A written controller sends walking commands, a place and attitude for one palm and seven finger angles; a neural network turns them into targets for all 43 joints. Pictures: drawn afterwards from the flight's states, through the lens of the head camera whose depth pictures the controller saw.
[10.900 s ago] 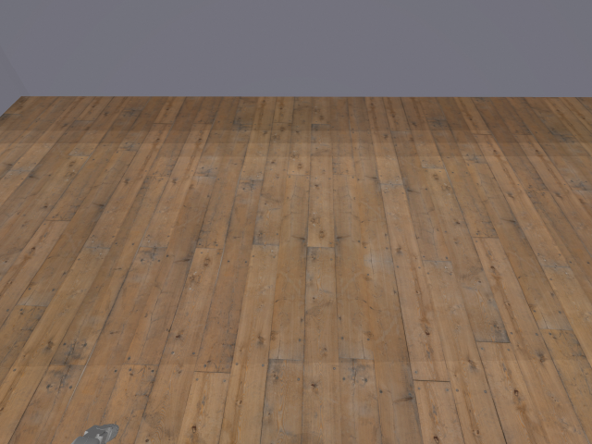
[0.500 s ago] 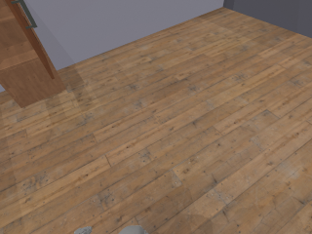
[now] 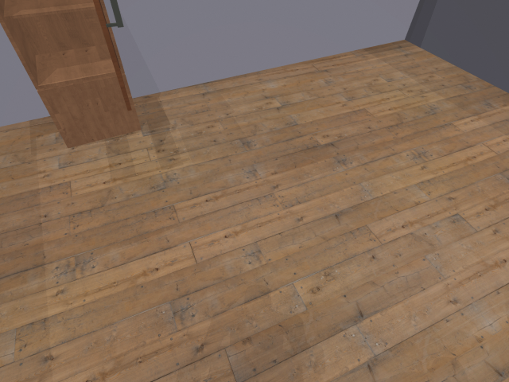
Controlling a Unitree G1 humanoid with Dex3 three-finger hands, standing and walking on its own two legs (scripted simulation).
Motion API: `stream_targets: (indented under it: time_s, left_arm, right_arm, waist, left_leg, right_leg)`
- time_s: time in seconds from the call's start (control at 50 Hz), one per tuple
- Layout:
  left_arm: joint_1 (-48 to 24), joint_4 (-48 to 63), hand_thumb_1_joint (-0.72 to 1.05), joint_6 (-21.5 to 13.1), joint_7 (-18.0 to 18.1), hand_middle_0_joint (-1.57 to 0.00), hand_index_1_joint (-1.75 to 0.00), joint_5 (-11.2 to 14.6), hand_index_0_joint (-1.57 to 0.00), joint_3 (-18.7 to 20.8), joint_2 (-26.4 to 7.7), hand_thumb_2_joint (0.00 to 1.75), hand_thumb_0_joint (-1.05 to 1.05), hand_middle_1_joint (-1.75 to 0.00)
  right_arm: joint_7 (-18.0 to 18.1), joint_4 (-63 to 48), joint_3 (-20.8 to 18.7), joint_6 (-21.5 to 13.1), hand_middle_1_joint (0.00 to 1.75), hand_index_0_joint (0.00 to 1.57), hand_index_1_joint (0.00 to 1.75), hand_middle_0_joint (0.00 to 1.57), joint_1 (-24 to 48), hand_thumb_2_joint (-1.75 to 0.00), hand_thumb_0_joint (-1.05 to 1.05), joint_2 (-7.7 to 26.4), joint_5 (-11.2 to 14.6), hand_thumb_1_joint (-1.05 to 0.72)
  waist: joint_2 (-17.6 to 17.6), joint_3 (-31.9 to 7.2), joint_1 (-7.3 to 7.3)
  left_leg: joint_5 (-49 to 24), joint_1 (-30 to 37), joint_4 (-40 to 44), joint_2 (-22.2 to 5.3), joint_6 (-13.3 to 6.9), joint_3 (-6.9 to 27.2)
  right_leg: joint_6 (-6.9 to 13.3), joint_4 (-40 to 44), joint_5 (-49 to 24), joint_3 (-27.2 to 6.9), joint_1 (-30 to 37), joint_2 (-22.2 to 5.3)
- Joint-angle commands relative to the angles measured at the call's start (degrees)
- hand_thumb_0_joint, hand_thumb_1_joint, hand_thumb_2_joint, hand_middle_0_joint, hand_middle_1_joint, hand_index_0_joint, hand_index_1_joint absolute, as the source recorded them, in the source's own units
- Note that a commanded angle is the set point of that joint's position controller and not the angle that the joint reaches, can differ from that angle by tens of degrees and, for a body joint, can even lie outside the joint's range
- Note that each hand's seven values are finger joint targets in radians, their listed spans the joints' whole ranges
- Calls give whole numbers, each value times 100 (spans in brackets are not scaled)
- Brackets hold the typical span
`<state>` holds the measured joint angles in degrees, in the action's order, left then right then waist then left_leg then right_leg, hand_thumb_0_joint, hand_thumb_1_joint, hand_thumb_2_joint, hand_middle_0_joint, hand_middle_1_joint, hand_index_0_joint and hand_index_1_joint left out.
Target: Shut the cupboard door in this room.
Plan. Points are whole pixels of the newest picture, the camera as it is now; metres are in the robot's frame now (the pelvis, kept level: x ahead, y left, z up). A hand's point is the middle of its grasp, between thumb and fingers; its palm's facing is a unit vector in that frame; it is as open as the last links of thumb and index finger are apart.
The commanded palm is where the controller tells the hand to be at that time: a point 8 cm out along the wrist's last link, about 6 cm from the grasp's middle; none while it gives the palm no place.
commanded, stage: turn or walk to find it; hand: left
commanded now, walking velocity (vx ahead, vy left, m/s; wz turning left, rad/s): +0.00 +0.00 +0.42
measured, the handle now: (108, 5) +1.30 +0.67 +0.07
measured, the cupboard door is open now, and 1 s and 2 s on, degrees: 86 86 86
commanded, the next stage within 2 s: stand and wait in 0.32 s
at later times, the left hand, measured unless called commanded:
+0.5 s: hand out of the picture -0.05 +0.24 -0.19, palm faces +0.22 -0.95 -0.23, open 7.4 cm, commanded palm none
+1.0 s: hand out of the picture -0.11 +0.15 -0.17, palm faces +0.22 -0.96 -0.19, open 7.3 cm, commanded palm none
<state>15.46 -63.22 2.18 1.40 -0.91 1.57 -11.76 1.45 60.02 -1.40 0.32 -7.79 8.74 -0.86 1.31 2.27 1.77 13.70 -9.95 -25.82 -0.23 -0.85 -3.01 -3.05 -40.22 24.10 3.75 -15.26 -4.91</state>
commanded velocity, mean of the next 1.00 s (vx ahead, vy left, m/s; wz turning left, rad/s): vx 0.00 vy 0.00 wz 0.19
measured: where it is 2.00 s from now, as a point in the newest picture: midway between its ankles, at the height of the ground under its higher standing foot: outside the picture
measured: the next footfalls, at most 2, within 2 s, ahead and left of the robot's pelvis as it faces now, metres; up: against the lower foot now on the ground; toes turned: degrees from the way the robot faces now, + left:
right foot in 0.06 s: +0.03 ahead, -0.13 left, +0.00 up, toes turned -5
left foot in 0.38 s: -0.01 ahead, +0.13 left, +0.00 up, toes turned +15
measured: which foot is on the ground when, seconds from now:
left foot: down 0.00-0.10, up 0.12-0.36, down 0.38-1.00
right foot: up 0.00-0.04, down 0.06-0.38, up 0.40-0.74, down 0.76-1.00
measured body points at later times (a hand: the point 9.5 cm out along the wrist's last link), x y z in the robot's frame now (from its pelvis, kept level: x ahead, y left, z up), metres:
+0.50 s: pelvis -0.06 +0.03 -0.01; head -0.04 +0.05 +0.44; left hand -0.06 +0.29 -0.17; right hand +0.04 -0.21 -0.15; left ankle -0.05 +0.12 -0.74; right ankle -0.04 -0.12 -0.69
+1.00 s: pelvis -0.07 -0.01 +0.00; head -0.08 -0.02 +0.45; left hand -0.12 +0.21 -0.16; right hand -0.05 -0.22 -0.17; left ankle -0.05 +0.12 -0.74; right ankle -0.06 -0.11 -0.74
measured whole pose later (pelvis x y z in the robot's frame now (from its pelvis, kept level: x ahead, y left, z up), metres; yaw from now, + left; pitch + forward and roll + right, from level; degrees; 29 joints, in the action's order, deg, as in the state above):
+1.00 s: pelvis -0.07 -0.01 +0.00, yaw +11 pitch -3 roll +0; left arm 17.2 -65.0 0.5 1.9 -0.6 0.2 -7.4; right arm 1.0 65.8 -1.3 1.3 -17.6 8.4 -0.8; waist -1.0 0.7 -0.9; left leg 9.3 -12.9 -25.0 -1.7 0.4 -3.6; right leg 1.3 -27.0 15.9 5.1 -8.6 -0.9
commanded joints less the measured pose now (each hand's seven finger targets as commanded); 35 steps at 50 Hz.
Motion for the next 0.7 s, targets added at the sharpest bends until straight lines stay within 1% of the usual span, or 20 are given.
stream_targets:
  time_s: [0.0,0.02,0.06,0.08,0.1,0.12,0.16,0.18,0.26,0.32,0.34,0.36,0.38,0.4,0.42,0.44,0.48,0.52,0.6,0.68]
  left_arm:
    - [488,138,90,-142,11,-20,-30,9,-20,24,-273,90,0,-30]
    - [561,142,90,-180,29,-20,-30,-8,-20,51,-377,90,0,-30]
    - [401,284,90,-219,52,-20,-30,-47,-20,151,-835,90,0,-30]
    - [393,373,90,-242,54,-20,-30,-55,-20,262,-1054,90,0,-30]
    - [442,473,90,-237,59,-20,-30,-63,-20,292,-998,90,0,-30]
    - [326,531,90,-225,66,-20,-30,-78,-20,279,-891,90,0,-30]
    - [-8,708,90,-247,63,-20,-30,-90,-20,285,-831,90,0,-30]
    - [-141,798,90,-248,86,-20,-30,-107,-20,313,-819,90,0,-30]
    - [26,844,90,-222,68,-20,-30,-124,-20,403,-1085,90,0,-30]
    - [-37,870,90,-164,40,-20,-30,-63,-20,430,-1102,90,0,-30]
    - [-43,912,90,-122,23,-20,-30,-12,-20,390,-954,90,0,-30]
    - [-6,1064,90,-84,-3,-20,-30,30,-20,330,-586,90,0,-30]
    - [-360,1231,90,-58,-9,-20,-30,0,-20,220,-416,90,0,-30]
    - [-518,1170,90,26,45,-20,-30,-12,-20,226,-394,90,0,-30]
    - [-610,1080,90,44,23,-20,-30,-7,-20,241,-457,90,0,-30]
    - [-555,944,90,27,-18,-20,-30,-24,-20,246,-463,90,0,-30]
    - [-206,716,90,-17,-64,-20,-30,-34,-20,195,-380,90,0,-30]
    - [-161,629,90,-30,-55,-20,-30,-25,-20,144,-304,90,0,-30]
    - [-318,612,90,-47,-21,-20,-30,-11,-20,59,-185,90,0,-30]
    - [19,384,90,-100,18,-20,-30,4,-20,-2,-149,90,0,-30]
  right_arm:
    - [13,-157,-226,-23,30,20,30,20,-144,-90,0,998,36,-90]
    - [-8,-200,-230,-18,30,20,30,20,-118,-90,0,919,55,-90]
    - [-80,-358,-200,12,30,20,30,20,-185,-90,0,622,78,-90]
    - [-78,-458,-228,107,30,20,30,20,-87,-90,0,611,44,-90]
    - [-89,-551,-300,169,30,20,30,20,136,-90,0,744,6,-90]
    - [-109,-558,-338,184,30,20,30,20,162,-90,0,774,8,-90]
    - [-161,-476,-349,207,30,20,30,20,-104,-90,0,669,25,-90]
    - [-181,-490,-345,210,30,20,30,20,-186,-90,0,627,38,-90]
    - [-201,-659,-288,157,30,20,30,20,-58,-90,0,550,43,-90]
    - [-185,-594,-282,91,30,20,30,20,-489,-90,0,609,20,-90]
    - [-184,-539,-311,31,30,20,30,20,-724,-90,0,787,8,-90]
    - [-159,-555,-411,-28,30,20,30,20,-894,-90,0,1286,-43,-90]
    - [-133,-555,-454,4,30,20,30,20,-1090,-90,0,1623,-41,-90]
    - [-46,-467,-451,-31,30,20,30,20,-1017,-90,0,1541,-62,-90]
    - [-7,-486,-393,-18,30,20,30,20,-730,-90,0,1404,-61,-90]
    - [5,-508,-309,-27,30,20,30,20,-469,-90,0,1195,-66,-90]
    - [19,-494,-234,-94,30,20,30,20,-332,-90,0,1046,-40,-90]
    - [27,-388,-237,-116,30,20,30,20,-484,-90,0,1015,-20,-90]
    - [35,-180,-258,-95,30,20,30,20,-728,-90,0,929,-32,-90]
    - [3,-37,-242,-79,30,20,30,20,-706,-90,0,915,-14,-90]
  waist:
    - [-778,-77,-8]
    - [-544,-80,25]
    - [437,-27,-92]
    - [1662,16,25]
    - [1653,247,183]
    - [1135,364,101]
    - [768,212,-108]
    - [711,116,-158]
    - [945,-69,28]
    - [704,-311,-159]
    - [77,-456,-282]
    - [-1443,-459,-333]
    - [-1757,-301,-463]
    - [-1831,-333,-489]
    - [-1617,-45,-373]
    - [-1273,135,-253]
    - [-856,-104,-115]
    - [-714,-263,-161]
    - [-652,-226,-306]
    - [-754,-235,-191]
  left_leg:
    - [-1235,-316,567,-1110,-510,1115]
    - [-943,-519,299,-906,-342,1027]
    - [-34,-1052,-465,-181,37,412]
    - [859,-1290,-1284,66,181,95]
    - [1594,-1476,-2319,-32,155,306]
    - [1581,-1624,-3030,-56,140,416]
    - [1378,-1677,-3520,-138,208,345]
    - [1394,-1614,-3374,-204,246,271]
    - [1406,-1308,-2133,-175,328,-81]
    - [357,-355,-600,-109,293,-295]
    - [-227,280,108,-325,199,36]
    - [-1048,660,653,-1550,-281,1765]
    - [-1349,136,1065,-2215,-724,2304]
    - [-837,-184,1253,-2144,-747,2387]
    - [-203,-507,1325,-1948,-753,2164]
    - [-36,-723,1316,-1715,-736,1855]
    - [-454,-355,1222,-1481,-733,1403]
    - [-894,33,1166,-1412,-771,1206]
    - [-1078,223,1136,-1479,-850,1256]
    - [-730,-48,1033,-1324,-704,1251]
  right_leg:
    - [-10,1195,-907,115,448,9]
    - [25,1640,-1303,-38,651,-155]
    - [430,2030,-1612,-888,720,-1125]
    - [838,2407,-1493,-1382,560,-1579]
    - [1170,2684,-1342,-1600,155,-1884]
    - [1259,2623,-1545,-1456,38,-1827]
    - [1108,2306,-2197,-665,153,-1588]
    - [1054,2226,-2350,-462,213,-1592]
    - [1047,1815,-2733,-165,508,-1622]
    - [673,1159,-2396,169,191,-1467]
    - [390,568,-1857,342,-271,-1206]
    - [-17,-496,-304,663,-1288,-464]
    - [-63,-1323,1007,354,-1336,-189]
    - [-23,-1816,984,-161,-1298,-195]
    - [13,-2073,645,-322,-1309,-206]
    - [43,-2153,297,-364,-1230,-197]
    - [30,-2008,-28,-278,-1138,-131]
    - [-6,-1642,-79,-243,-1059,-76]
    - [10,-586,185,-195,-686,-12]
    - [82,795,-315,-86,87,89]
